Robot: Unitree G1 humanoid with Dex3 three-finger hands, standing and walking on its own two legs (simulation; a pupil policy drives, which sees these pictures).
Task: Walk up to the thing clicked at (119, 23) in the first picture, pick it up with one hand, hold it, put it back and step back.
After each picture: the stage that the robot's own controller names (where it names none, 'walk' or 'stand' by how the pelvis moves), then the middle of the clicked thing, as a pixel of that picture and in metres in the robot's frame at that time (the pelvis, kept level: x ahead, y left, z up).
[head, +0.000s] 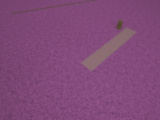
stand; (119, 24) +1.83 -0.50 -0.72
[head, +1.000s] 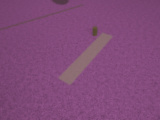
walk; (94, 31) +1.75 -0.01 -0.69
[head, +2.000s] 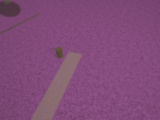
walk; (59, 52) +1.18 +0.30 -0.71
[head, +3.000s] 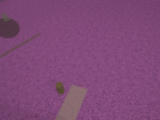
walk; (60, 88) +0.76 +0.29 -0.71
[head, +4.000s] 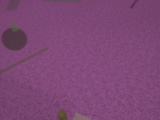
walk; (62, 116) +0.54 +0.25 -0.72
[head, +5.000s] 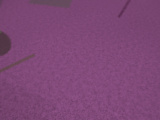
stand; out of the picture +0.43 +0.19 -0.71
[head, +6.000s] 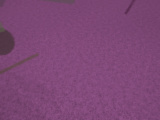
stand; out of the picture +0.37 +0.18 -0.72
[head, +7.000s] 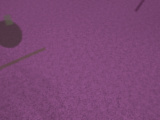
stand; out of the picture +0.37 +0.16 -0.72
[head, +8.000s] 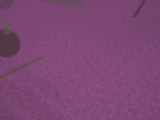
stand; out of the picture +0.32 +0.17 -0.72
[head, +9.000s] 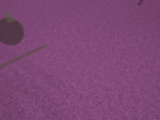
stand; out of the picture +0.37 +0.17 -0.71
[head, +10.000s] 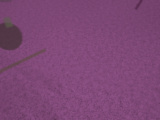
stand; out of the picture +0.36 +0.16 -0.71
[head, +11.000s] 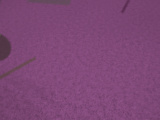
stand; out of the picture +0.33 +0.18 -0.72
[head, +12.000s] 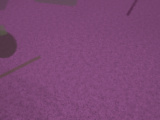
stand; out of the picture +0.36 +0.17 -0.73
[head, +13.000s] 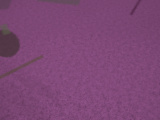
stand; out of the picture +0.35 +0.16 -0.73
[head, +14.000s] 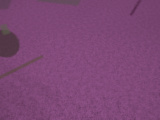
go down; out of the picture +0.35 +0.16 -0.73
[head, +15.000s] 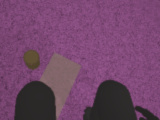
go down; (32, 60) +0.45 +0.18 -0.33
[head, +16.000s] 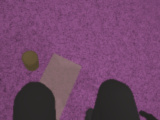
approach; (31, 61) +0.45 +0.18 -0.30
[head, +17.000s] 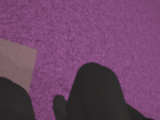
close in; out of the picture +0.44 +0.23 -0.23
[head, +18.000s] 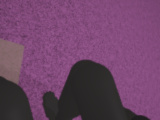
close; out of the picture +0.44 +0.24 -0.23
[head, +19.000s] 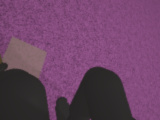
lift; out of the picture +0.37 +0.21 -0.21
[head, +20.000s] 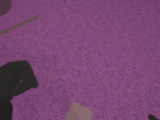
lift; out of the picture +0.22 +0.17 -0.59
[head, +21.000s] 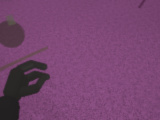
hold; out of the picture +0.18 +0.19 -0.70
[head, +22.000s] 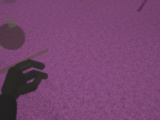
stand; out of the picture +0.17 +0.21 -0.71
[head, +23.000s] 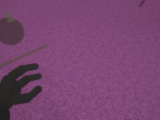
stand; out of the picture +0.15 +0.22 -0.69
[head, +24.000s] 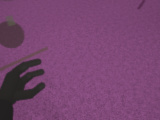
stand; out of the picture +0.14 +0.26 -0.70
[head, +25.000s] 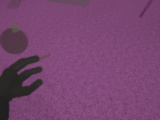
stand; out of the picture +0.11 +0.28 -0.72
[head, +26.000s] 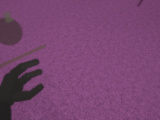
stand; out of the picture +0.09 +0.32 -0.70
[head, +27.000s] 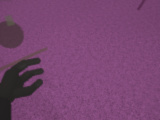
stand; out of the picture +0.07 +0.35 -0.71
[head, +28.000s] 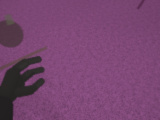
stand; out of the picture +0.04 +0.39 -0.71
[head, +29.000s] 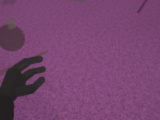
stand; out of the picture +0.02 +0.42 -0.71
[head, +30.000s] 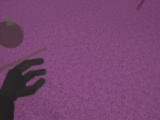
stand; out of the picture +0.01 +0.44 -0.71
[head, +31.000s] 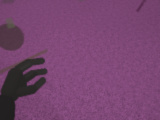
stand; out of the picture -0.01 +0.46 -0.71
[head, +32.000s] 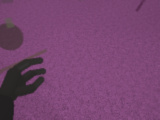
stand; out of the picture -0.01 +0.47 -0.71
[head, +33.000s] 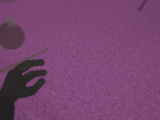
stand; out of the picture -0.02 +0.48 -0.71
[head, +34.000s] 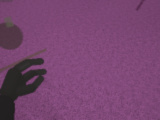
stand; out of the picture -0.02 +0.48 -0.71
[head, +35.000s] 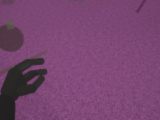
stand; out of the picture -0.02 +0.47 -0.71
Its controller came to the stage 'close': yes
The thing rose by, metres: 0.21
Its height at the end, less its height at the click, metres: -0.02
